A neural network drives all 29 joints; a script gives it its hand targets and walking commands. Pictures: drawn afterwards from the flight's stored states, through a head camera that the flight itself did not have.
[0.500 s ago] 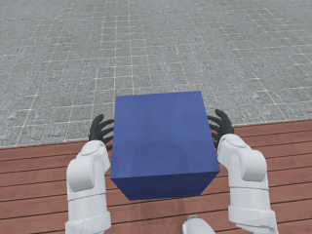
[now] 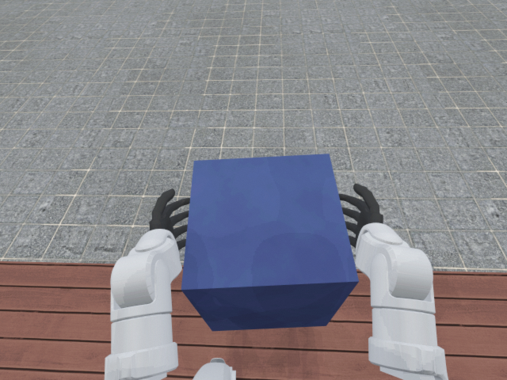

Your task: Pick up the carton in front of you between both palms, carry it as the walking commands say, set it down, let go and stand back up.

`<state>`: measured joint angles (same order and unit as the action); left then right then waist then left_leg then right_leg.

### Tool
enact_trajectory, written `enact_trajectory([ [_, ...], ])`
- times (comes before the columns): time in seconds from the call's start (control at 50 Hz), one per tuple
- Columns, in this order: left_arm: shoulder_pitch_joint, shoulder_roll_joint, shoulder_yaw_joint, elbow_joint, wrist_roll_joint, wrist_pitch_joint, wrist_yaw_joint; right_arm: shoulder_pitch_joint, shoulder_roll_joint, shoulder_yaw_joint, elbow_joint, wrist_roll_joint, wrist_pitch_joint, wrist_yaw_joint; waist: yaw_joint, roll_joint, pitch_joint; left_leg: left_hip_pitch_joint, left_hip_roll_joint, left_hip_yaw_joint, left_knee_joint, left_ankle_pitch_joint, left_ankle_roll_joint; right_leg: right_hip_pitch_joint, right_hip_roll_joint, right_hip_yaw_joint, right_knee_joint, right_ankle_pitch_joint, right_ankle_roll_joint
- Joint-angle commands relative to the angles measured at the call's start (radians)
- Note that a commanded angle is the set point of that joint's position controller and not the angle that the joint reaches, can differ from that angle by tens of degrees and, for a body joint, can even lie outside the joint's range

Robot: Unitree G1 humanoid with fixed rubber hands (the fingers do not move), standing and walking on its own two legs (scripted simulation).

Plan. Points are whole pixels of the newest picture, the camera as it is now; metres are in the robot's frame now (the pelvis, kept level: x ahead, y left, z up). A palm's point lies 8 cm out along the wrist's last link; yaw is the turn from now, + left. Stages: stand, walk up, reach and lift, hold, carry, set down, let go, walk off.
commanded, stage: carry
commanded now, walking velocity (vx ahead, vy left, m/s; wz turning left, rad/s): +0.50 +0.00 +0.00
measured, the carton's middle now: (265, 250) +0.34 +0.02 +0.00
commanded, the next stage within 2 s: none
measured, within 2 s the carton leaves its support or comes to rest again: neither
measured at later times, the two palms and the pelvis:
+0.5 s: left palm (198, 125) +0.64 +0.17 +0.03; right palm (333, 131) +0.61 -0.13 +0.03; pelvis +0.30 +0.05 -0.04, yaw -2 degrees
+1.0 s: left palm (219, 78) +0.91 +0.16 -0.01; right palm (321, 74) +0.93 -0.14 -0.02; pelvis +0.60 -0.01 -0.09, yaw +0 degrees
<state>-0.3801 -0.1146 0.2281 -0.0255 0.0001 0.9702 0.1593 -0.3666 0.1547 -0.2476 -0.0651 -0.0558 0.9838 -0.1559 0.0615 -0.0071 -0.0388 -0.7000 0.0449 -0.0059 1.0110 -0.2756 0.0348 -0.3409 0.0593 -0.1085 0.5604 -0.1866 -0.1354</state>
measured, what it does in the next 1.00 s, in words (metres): goes down: left foot 0.04 m lower, then right foot 0.04 m lower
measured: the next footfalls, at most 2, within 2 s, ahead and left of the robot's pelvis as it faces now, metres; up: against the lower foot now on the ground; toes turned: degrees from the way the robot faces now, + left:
left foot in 0.26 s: +0.34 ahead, +0.09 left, -0.04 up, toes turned +1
right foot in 0.80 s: +0.66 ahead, -0.05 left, -0.08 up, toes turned -4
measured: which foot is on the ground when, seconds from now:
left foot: up 0.00-0.24, down 0.26-0.82, up 0.84-1.00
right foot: down 0.00-0.28, up 0.30-0.78, down 0.80-1.00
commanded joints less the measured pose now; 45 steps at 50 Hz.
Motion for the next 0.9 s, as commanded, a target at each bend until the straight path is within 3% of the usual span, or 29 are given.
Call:
enact_trajectory([
  [0.0, -0.576, -0.791, -0.681, -0.131, -0.223, -0.029, -0.064, -0.533, 0.735, 0.626, -0.071, 0.138, -0.043, -0.001, 0.006, -0.083, -0.395, -0.092, -0.005, 0.029, -0.097, 0.153, -0.003, 0.43, -0.26, 0.286, -0.11, 0.623, -0.06],
  [0.1, -0.528, -0.721, -0.662, -0.146, -0.207, -0.018, -0.045, -0.529, 0.661, 0.634, -0.127, 0.153, -0.028, -0.006, 0.044, -0.08, -0.331, -0.04, -0.061, 0.1, -0.367, 0.329, 0.012, 0.487, -0.18, 0.206, -0.066, 0.651, -0.038],
  [0.16, -0.495, -0.678, -0.637, -0.121, -0.184, 0.004, -0.028, -0.498, 0.602, 0.606, -0.118, 0.142, 0.0, -0.01, 0.058, -0.098, -0.287, 0.078, -0.077, 0.114, -0.54, 0.435, 0.045, 0.459, -0.176, 0.188, -0.019, 0.573, -0.028],
  [0.2, -0.495, -0.664, -0.63, -0.097, -0.176, 0.022, -0.021, -0.477, 0.566, 0.573, -0.094, 0.127, 0.018, -0.015, 0.008, -0.099, -0.304, 0.282, -0.094, 0.128, -0.619, 0.465, 0.074, 0.392, -0.167, 0.15, 0.109, 0.644, 0.007],
  [0.22, -0.506, -0.661, -0.627, -0.088, -0.175, 0.03, -0.018, -0.458, 0.551, 0.555, -0.075, 0.117, 0.025, -0.018, -0.047, -0.072, -0.343, 0.445, -0.09, 0.142, -0.647, 0.492, 0.075, 0.332, -0.143, 0.104, 0.244, 0.618, 0.036],
  [0.24, -0.526, -0.655, -0.621, -0.085, -0.171, 0.038, -0.014, -0.439, 0.534, 0.533, -0.061, 0.109, 0.033, -0.021, -0.082, -0.003, -0.401, 0.661, 0.018, 0.045, -0.571, 0.61, 0.066, 0.166, -0.114, 0.069, 0.439, 0.351, 0.065],
  [0.26, -0.54, -0.662, -0.616, -0.075, -0.17, 0.048, -0.01, -0.428, 0.514, 0.512, -0.04, 0.103, 0.039, -0.024, -0.065, 0.133, -0.452, 0.883, 0.217, -0.18, -0.386, 1.032, 0.082, -0.077, -0.048, 0.035, 0.602, -0.225, 0.094],
  [0.28, -0.518, -0.667, -0.607, -0.069, -0.175, 0.059, -0.009, -0.473, 0.504, 0.507, -0.033, 0.106, 0.041, -0.036, -0.131, 0.35, -0.558, 1.089, 0.381, -0.542, -0.446, 0.761, 0.312, -0.362, 0.051, 0.1, 0.905, -0.446, 0.129],
  [0.3, -0.56, -0.663, -0.603, -0.097, -0.18, 0.06, -0.003, -0.453, 0.554, 0.525, -0.017, 0.135, 0.041, -0.033, -0.124, 0.246, -0.515, 1.018, 0.33, -0.597, -0.527, 0.438, 0.307, -0.454, 0.005, 0.142, 0.916, -0.405, 0.089],
  [0.32, -0.596, -0.695, -0.591, -0.092, -0.174, 0.058, 0.0, -0.513, 0.6, 0.552, -0.046, 0.161, 0.037, -0.023, -0.132, 0.153, -0.451, 0.903, 0.275, -0.526, -0.566, 0.328, 0.274, -0.457, -0.023, 0.141, 0.871, -0.353, 0.076],
  [0.34, -0.602, -0.726, -0.572, -0.089, -0.157, 0.053, 0.0, -0.575, 0.651, 0.588, -0.074, 0.193, 0.033, -0.008, -0.118, 0.045, -0.405, 0.794, 0.249, -0.46, -0.591, 0.318, 0.238, -0.425, -0.056, 0.141, 0.798, -0.292, 0.081],
  [0.36, -0.592, -0.743, -0.557, -0.082, -0.14, 0.046, -0.001, -0.637, 0.696, 0.621, -0.1, 0.222, 0.025, 0.007, -0.102, 0.028, -0.384, 0.709, 0.243, -0.417, -0.609, 0.315, 0.227, -0.385, -0.076, 0.144, 0.729, -0.263, 0.083],
  [0.42, -0.586, -0.783, -0.564, -0.079, -0.107, 0.018, -0.011, -0.701, 0.765, 0.674, -0.123, 0.274, -0.009, 0.035, -0.087, 0.07, -0.38, 0.62, 0.204, -0.315, -0.644, 0.33, 0.2, -0.324, -0.1, 0.117, 0.582, -0.208, 0.102],
  [0.5, -0.534, -0.771, -0.592, -0.097, -0.092, -0.013, -0.01, -0.64, 0.757, 0.699, -0.122, 0.286, -0.033, 0.043, -0.115, 0.094, -0.399, 0.753, 0.184, -0.225, -0.6, 0.641, 0.186, -0.42, -0.107, 0.093, 0.428, -0.046, 0.107],
  [0.56, -0.523, -0.745, -0.611, -0.138, -0.103, -0.018, -0.009, -0.604, 0.731, 0.7, -0.137, 0.285, -0.037, 0.041, -0.13, 0.102, -0.385, 0.818, 0.137, -0.154, -0.573, 0.76, 0.15, -0.44, -0.096, 0.071, 0.293, 0.097, 0.098],
  [0.62, -0.509, -0.706, -0.615, -0.16, -0.109, -0.007, -0.006, -0.562, 0.69, 0.686, -0.137, 0.272, -0.025, 0.032, -0.155, 0.099, -0.347, 0.848, 0.086, -0.105, -0.543, 0.771, 0.127, -0.415, -0.06, 0.025, 0.124, 0.225, 0.088],
  [0.68, -0.481, -0.659, -0.598, -0.147, -0.098, 0.019, -0.004, -0.516, 0.648, 0.665, -0.107, 0.245, -0.005, 0.021, -0.172, 0.101, -0.302, 0.831, 0.058, -0.073, -0.502, 0.683, 0.116, -0.32, -0.034, -0.005, -0.055, 0.348, 0.07],
  [0.72, -0.47, -0.624, -0.571, -0.126, -0.087, 0.036, -0.002, -0.513, 0.632, 0.653, -0.084, 0.233, 0.011, 0.014, -0.141, 0.114, -0.29, 0.771, 0.06, -0.05, -0.43, 0.677, 0.099, -0.179, -0.027, -0.009, -0.135, 0.399, 0.044],
  [0.76, -0.437, -0.595, -0.536, -0.089, -0.074, 0.049, 0.002, -0.526, 0.625, 0.642, -0.065, 0.228, 0.026, 0.007, -0.059, 0.09, -0.341, 0.672, 0.035, 0.026, -0.206, 0.695, 0.057, 0.093, -0.015, -0.043, -0.201, 0.419, 0.03],
  [0.78, -0.435, -0.586, -0.52, -0.078, -0.066, 0.055, 0.003, -0.542, 0.616, 0.632, -0.057, 0.221, 0.032, 0.002, -0.016, 0.032, -0.386, 0.503, 0.002, 0.063, -0.016, 0.458, 0.037, 0.304, -0.096, 0.036, -0.146, 0.492, 0.036],
  [0.8, -0.432, -0.562, -0.493, -0.057, -0.062, 0.062, 0.005, -0.557, 0.622, 0.627, -0.046, 0.215, 0.043, -0.003, -0.022, -0.131, -0.445, 0.252, -0.063, 0.095, 0.173, -0.171, 0.012, 0.531, -0.323, 0.286, 0.044, 0.903, 0.002],
  [0.82, -0.469, -0.542, -0.492, -0.04, -0.067, 0.064, 0.017, -0.541, 0.63, 0.609, -0.021, 0.218, 0.05, -0.004, 0.008, -0.312, -0.555, -0.058, -0.154, 0.008, 0.484, -0.377, -0.027, 0.771, -0.504, 0.657, -0.005, 0.632, -0.225],
  [0.84, -0.434, -0.6, -0.518, -0.031, -0.09, 0.06, 0.014, -0.553, 0.626, 0.605, -0.051, 0.207, 0.05, -0.01, 0.024, -0.196, -0.536, -0.115, -0.094, -0.033, 0.495, -0.296, 0.013, 0.677, -0.458, 0.726, -0.088, 0.235, -0.225],
  [0.86, -0.487, -0.656, -0.539, -0.064, -0.111, 0.054, 0.003, -0.598, 0.669, 0.598, -0.056, 0.205, 0.045, -0.012, 0.008, -0.129, -0.466, -0.119, -0.065, -0.03, 0.445, -0.245, 0.025, 0.551, -0.392, 0.66, -0.146, 0.105, -0.18],
  [0.88, -0.546, -0.711, -0.571, -0.088, -0.137, 0.048, -0.012, -0.618, 0.693, 0.589, -0.058, 0.192, 0.035, -0.012, -0.014, 0.004, -0.387, -0.056, -0.039, -0.022, 0.339, -0.181, 0.023, 0.396, -0.342, 0.556, -0.184, 0.103, -0.114],
])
